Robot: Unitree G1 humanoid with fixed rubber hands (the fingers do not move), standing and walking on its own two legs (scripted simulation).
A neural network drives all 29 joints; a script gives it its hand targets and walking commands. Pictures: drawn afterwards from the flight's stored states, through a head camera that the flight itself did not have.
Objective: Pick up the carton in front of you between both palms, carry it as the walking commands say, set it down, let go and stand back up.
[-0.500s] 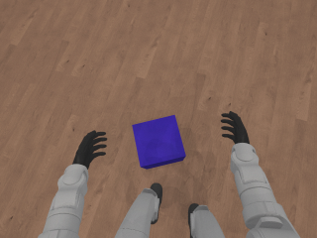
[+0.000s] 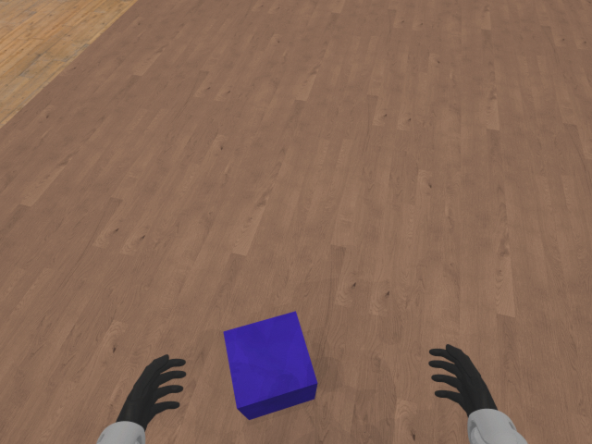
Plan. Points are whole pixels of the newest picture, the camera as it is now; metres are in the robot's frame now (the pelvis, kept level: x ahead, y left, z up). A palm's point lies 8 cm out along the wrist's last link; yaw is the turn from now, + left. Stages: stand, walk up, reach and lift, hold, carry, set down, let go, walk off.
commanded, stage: let go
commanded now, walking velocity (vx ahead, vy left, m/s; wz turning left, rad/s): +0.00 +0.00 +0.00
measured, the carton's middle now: (271, 367) +0.36 +0.11 -0.65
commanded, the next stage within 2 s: stand in 0.50 s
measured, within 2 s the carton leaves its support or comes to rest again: neither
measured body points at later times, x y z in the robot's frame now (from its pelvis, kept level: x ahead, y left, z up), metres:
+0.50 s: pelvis -0.01 -0.01 +0.00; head -0.01 +0.00 +0.45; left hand +0.16 +0.24 -0.07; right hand +0.17 -0.23 -0.08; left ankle +0.02 +0.12 -0.74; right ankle -0.07 -0.11 -0.74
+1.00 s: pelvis +0.01 +0.03 +0.00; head +0.02 +0.06 +0.45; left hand +0.15 +0.31 -0.12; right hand +0.13 -0.28 -0.09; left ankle +0.02 +0.12 -0.74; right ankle -0.07 -0.11 -0.74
